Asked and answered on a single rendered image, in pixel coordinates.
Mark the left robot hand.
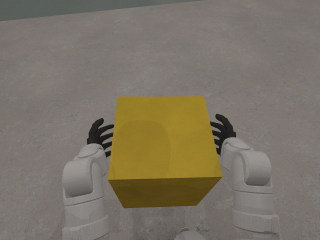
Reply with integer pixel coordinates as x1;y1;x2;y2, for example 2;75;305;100
87;118;114;158

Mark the robot right forearm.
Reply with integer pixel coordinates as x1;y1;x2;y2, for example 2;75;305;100
220;137;283;240

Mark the carton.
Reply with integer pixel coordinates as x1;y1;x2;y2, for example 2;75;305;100
107;96;223;208

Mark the right robot thigh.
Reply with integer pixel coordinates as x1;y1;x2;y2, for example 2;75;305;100
174;230;206;240

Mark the robot right shin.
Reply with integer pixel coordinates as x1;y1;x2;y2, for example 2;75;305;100
177;227;190;236

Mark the right robot hand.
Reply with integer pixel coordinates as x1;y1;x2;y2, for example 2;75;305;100
210;114;236;156

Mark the robot left forearm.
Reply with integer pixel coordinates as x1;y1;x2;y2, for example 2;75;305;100
62;143;110;240

